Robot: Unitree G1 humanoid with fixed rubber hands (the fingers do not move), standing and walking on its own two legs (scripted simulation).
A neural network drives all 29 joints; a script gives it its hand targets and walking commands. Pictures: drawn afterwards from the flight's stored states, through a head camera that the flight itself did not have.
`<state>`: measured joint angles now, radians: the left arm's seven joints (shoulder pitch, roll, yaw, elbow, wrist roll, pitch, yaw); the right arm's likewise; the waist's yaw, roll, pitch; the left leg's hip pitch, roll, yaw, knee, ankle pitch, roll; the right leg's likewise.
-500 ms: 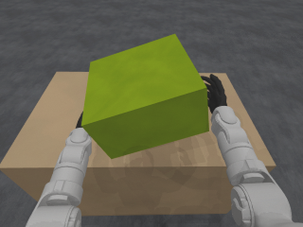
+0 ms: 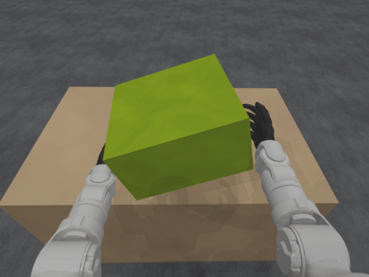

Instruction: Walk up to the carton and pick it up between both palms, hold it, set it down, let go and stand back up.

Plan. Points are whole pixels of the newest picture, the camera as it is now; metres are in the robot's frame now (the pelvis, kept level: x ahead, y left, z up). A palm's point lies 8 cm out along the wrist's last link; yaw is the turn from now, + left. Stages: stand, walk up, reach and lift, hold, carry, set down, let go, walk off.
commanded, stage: set down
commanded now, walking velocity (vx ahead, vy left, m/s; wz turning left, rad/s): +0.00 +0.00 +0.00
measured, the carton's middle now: (177, 123) +0.46 +0.02 +0.10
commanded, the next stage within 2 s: none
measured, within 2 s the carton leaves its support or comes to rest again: neither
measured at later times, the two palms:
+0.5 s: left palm (116, 164) +0.39 +0.18 +0.01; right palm (260, 140) +0.43 -0.18 +0.07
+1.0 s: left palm (129, 173) +0.42 +0.16 -0.06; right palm (256, 157) +0.45 -0.20 -0.02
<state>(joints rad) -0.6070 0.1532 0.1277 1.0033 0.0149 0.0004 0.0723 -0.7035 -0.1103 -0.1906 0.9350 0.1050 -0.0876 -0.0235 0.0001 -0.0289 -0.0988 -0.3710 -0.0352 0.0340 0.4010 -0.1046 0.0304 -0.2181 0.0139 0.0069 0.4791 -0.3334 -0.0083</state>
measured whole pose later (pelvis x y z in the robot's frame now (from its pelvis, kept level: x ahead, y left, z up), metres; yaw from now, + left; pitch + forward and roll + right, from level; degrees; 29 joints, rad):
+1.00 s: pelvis +0.05 -0.03 -0.01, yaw -1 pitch +27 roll +1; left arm -0.63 0.15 0.13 1.25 -0.10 -0.46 0.10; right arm -0.69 -0.08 -0.20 1.10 0.05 -0.44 -0.02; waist 0.00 -0.01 -0.20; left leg -0.75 0.01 0.04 0.40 -0.12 -0.01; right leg -0.60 0.05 -0.01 0.48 -0.33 -0.01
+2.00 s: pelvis +0.05 -0.04 -0.03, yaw -1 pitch +43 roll +1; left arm -0.64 0.17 0.22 1.26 -0.14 -0.66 -0.01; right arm -0.71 -0.15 -0.09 1.28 0.01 -0.69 -0.03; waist 0.01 0.03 -0.32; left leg -1.05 0.03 0.04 0.39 -0.08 -0.02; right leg -0.99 0.04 -0.10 0.61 -0.28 0.04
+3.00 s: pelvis -0.03 +0.00 -0.03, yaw -8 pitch +37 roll +0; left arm -0.38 0.15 0.22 0.62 -0.11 -0.26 0.03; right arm -0.53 -0.25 0.07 0.85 0.17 -0.40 -0.01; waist 0.03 -0.03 -0.29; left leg -1.02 0.03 0.06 0.34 0.04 0.00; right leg -0.98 0.06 0.05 0.51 -0.16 -0.03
